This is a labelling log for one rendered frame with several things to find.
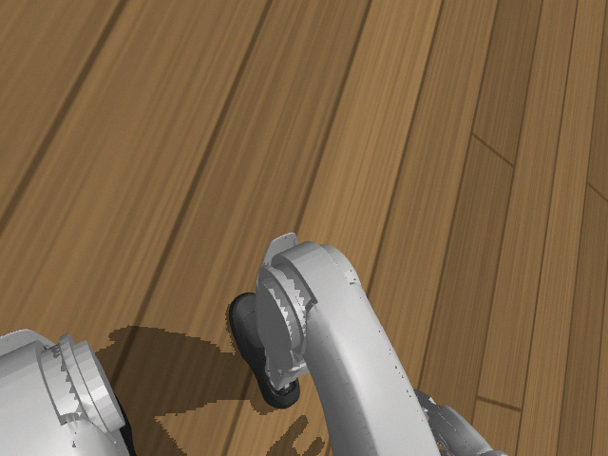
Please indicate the left robot foot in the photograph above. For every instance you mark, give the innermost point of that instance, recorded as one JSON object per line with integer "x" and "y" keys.
{"x": 126, "y": 432}

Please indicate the right robot foot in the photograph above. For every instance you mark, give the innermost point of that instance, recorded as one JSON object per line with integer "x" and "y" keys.
{"x": 242, "y": 318}

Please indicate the right robot hand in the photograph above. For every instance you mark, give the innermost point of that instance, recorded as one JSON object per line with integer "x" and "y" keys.
{"x": 450, "y": 430}

